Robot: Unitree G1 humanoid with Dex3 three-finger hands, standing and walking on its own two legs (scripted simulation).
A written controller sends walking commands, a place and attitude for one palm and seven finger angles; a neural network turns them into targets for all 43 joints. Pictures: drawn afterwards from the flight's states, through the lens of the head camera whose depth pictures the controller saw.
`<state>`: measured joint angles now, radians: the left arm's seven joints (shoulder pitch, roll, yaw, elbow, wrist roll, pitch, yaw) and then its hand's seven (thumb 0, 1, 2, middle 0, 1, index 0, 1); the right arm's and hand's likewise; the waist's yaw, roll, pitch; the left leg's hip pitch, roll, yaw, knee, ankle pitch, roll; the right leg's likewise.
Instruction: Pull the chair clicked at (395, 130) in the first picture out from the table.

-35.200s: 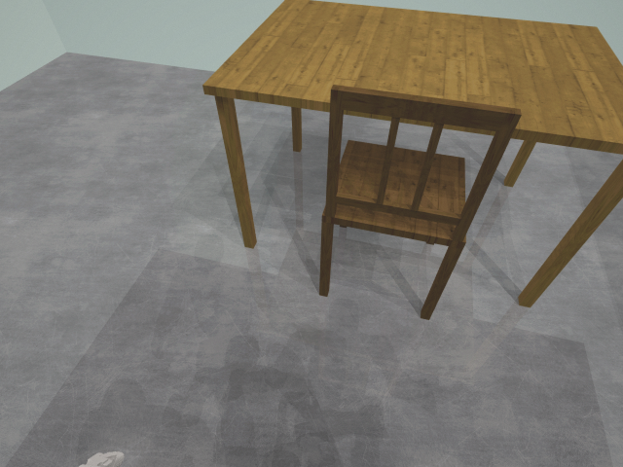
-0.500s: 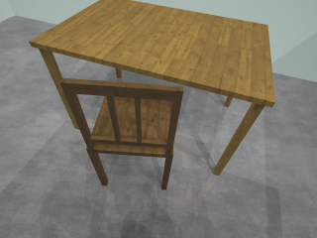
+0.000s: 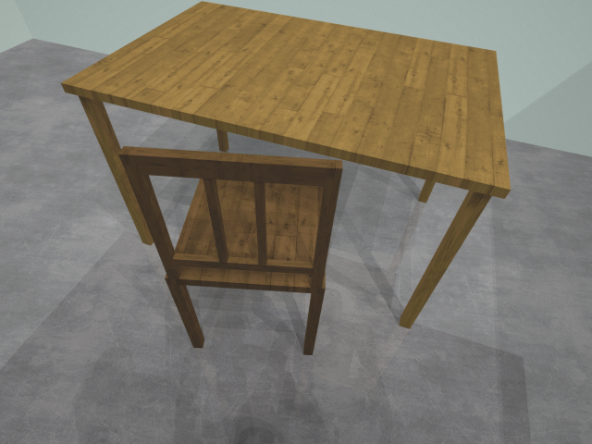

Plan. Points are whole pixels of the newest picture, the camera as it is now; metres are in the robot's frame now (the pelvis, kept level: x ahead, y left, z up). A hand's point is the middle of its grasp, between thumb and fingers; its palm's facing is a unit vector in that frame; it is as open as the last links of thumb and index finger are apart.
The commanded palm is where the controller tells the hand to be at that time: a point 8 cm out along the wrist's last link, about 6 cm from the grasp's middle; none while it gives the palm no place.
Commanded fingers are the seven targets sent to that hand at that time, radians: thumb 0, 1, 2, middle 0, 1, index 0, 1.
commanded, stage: look again from close up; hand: left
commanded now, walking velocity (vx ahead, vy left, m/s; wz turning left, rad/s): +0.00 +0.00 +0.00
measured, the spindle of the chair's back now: (217, 222) +0.56 +0.20 -0.11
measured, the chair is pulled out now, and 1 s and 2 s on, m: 0.13 0.13 0.13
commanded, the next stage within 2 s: shuffle to correct the standing spot in 1.80 s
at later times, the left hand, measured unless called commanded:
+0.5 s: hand out of the picture -0.07 +0.16 -0.18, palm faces +0.08 -0.98 -0.16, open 7.4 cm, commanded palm none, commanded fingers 0.00 0.90 0.90 -0.20 -0.30 -0.20 -0.30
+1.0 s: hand out of the picture -0.12 +0.21 -0.17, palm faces +0.01 -0.97 -0.23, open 7.4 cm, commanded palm none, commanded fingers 0.00 0.90 0.90 -0.20 -0.30 -0.20 -0.30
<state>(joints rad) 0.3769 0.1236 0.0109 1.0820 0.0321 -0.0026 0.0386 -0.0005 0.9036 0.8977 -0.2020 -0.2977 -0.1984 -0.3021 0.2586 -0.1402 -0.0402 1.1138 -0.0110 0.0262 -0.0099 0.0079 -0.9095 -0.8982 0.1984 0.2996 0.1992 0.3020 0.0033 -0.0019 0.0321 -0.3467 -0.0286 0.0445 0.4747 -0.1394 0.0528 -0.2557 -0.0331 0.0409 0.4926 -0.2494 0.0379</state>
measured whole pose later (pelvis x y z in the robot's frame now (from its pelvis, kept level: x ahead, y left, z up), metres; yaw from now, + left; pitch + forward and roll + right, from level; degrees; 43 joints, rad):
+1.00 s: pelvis -0.09 +0.04 +0.00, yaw -3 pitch -2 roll +0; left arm 0.40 0.12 0.03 1.09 0.02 0.04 0.06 0.00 0.90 0.90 -0.20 -0.30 -0.20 -0.30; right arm 0.29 -0.16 -0.06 1.11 -0.01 0.05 -0.03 0.02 -0.93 -0.90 0.20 0.30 0.20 0.30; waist -0.02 0.03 0.00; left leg -0.41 -0.07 0.07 0.54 -0.21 -0.01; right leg -0.05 0.04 -0.07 0.40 -0.32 -0.06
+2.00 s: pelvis -0.11 +0.08 +0.01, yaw -3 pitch +0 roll +0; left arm 0.36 0.12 0.00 1.14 0.02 0.00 0.03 0.00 0.90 0.90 -0.20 -0.30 -0.20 -0.30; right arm 0.28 -0.14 0.00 1.16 -0.01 0.00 -0.03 0.01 -0.91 -0.90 0.20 0.30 0.20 0.30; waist 0.00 -0.01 0.02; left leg -0.23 -0.05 0.04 0.38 -0.15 0.05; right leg -0.13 -0.04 -0.05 0.43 -0.29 0.01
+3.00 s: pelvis +0.15 +0.00 +0.00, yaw +1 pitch -2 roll -1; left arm 0.26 0.15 0.03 1.09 0.02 0.00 0.03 0.00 0.93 0.90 -0.20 -0.30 -0.20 -0.30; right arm 0.19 -0.16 -0.02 1.08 -0.01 -0.03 -0.03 0.00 -0.91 -0.90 0.19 0.30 0.19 0.30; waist 0.03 -0.02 0.04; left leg -0.26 0.04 0.10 0.54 -0.23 0.02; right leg -0.20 0.00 -0.11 0.50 -0.26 -0.03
